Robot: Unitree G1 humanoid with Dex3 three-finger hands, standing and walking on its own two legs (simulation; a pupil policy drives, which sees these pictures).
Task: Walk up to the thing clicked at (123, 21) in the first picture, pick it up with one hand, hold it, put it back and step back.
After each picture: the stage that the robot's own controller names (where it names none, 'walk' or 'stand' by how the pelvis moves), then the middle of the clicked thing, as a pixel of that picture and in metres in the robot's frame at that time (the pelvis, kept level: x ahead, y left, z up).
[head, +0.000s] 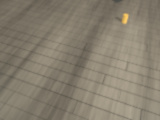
stand; (124, 18) +1.90 -0.60 -0.72
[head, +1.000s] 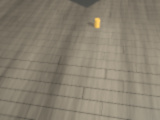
walk; (97, 23) +1.82 -0.09 -0.69
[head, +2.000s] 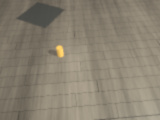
walk; (60, 51) +1.20 +0.28 -0.72
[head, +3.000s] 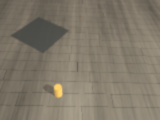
walk; (58, 90) +0.73 +0.20 -0.70
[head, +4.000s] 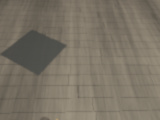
walk; out of the picture +0.42 +0.14 -0.71
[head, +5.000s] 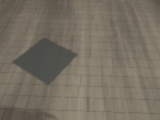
stand; out of the picture +0.34 +0.13 -0.72
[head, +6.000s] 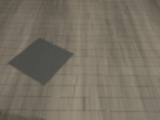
stand; out of the picture +0.34 +0.15 -0.73
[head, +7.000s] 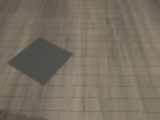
stand; out of the picture +0.32 +0.16 -0.73
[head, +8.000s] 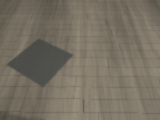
stand; out of the picture +0.32 +0.16 -0.73
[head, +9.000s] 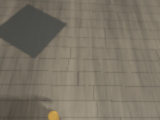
go down; (53, 117) +0.35 +0.15 -0.65
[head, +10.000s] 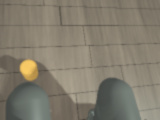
go down; (29, 70) +0.41 +0.18 -0.30
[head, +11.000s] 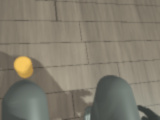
close in; (24, 67) +0.41 +0.19 -0.29
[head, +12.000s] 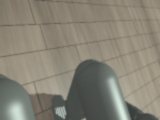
close; out of the picture +0.40 +0.22 -0.22
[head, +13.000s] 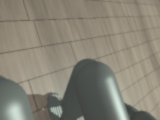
close; out of the picture +0.40 +0.23 -0.23
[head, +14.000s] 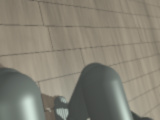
lift; out of the picture +0.35 +0.21 -0.21
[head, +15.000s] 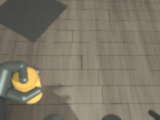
lift; (28, 86) +0.32 +0.17 +0.00
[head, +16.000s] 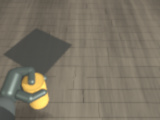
hold; (36, 91) +0.32 +0.16 +0.01
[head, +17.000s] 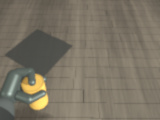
hold; (36, 92) +0.32 +0.17 +0.01
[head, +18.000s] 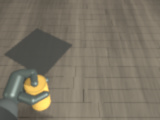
crouch; (38, 93) +0.32 +0.16 +0.00
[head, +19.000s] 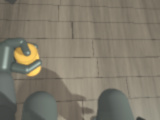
crouch; (29, 60) +0.41 +0.17 -0.09
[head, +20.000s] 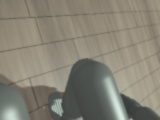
lower; out of the picture +0.41 +0.25 -0.23
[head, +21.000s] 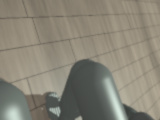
lower; out of the picture +0.42 +0.25 -0.23
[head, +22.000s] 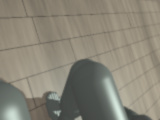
lower; out of the picture +0.42 +0.25 -0.23
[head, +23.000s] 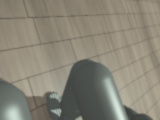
lower; out of the picture +0.41 +0.25 -0.23
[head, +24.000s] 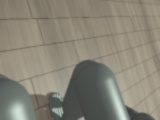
loosen; out of the picture +0.39 +0.23 -0.23
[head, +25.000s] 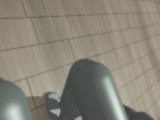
withdraw; out of the picture +0.39 +0.23 -0.23
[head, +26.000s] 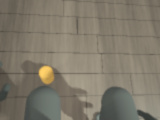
walk; (46, 75) +0.41 +0.16 -0.37
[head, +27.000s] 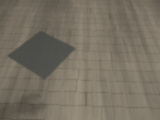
stand; out of the picture +0.34 +0.12 -0.66
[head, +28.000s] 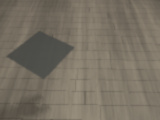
stand; out of the picture +0.34 +0.14 -0.66
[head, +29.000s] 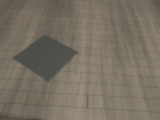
stand; out of the picture +0.36 +0.12 -0.71
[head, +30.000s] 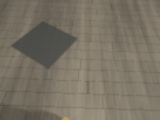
walk; out of the picture +0.39 +0.10 -0.70
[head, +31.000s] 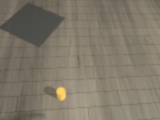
walk; (61, 93) +0.56 +0.13 -0.70
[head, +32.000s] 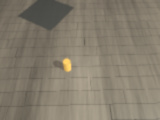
walk; (67, 65) +0.87 +0.17 -0.69
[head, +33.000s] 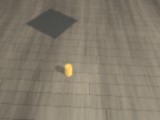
stand; (68, 70) +0.97 +0.13 -0.72
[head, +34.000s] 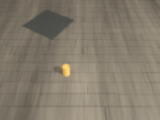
stand; (66, 70) +0.97 +0.15 -0.73
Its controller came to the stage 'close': yes
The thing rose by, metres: 0.71
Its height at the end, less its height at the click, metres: +0.00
